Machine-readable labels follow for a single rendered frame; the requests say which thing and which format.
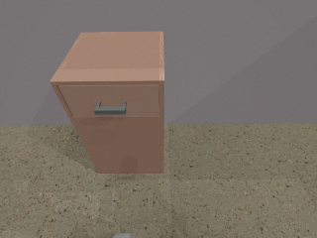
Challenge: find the handle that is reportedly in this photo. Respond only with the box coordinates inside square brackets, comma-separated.
[94, 101, 127, 115]

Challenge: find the drawer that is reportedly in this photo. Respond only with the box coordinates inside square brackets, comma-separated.
[58, 84, 159, 117]

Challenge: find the cabinet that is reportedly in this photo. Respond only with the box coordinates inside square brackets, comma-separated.
[50, 31, 164, 174]

